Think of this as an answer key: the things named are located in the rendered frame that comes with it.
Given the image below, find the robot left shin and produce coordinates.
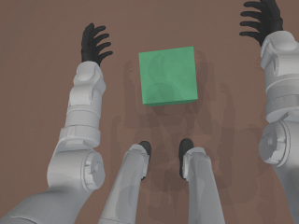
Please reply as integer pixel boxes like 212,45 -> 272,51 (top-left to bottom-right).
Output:
124,144 -> 147,157

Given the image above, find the left robot foot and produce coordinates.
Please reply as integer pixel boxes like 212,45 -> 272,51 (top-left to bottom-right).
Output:
139,141 -> 151,181

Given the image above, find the right robot upper arm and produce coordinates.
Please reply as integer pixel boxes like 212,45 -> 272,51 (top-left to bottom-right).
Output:
258,120 -> 299,224

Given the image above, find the robot left hand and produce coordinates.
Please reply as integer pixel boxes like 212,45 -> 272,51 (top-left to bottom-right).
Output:
81,23 -> 113,67

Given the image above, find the left robot forearm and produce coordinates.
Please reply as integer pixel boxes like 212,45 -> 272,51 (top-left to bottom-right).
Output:
47,61 -> 107,184

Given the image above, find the right robot forearm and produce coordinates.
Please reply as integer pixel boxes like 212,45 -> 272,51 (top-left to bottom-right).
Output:
260,31 -> 299,123

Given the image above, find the robot right hand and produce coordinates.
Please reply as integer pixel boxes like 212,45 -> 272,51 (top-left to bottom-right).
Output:
239,0 -> 283,47

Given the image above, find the left robot upper arm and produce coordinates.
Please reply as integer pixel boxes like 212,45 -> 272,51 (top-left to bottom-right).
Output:
0,148 -> 106,224

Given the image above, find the carton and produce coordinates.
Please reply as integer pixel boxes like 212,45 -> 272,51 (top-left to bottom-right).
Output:
138,46 -> 198,106

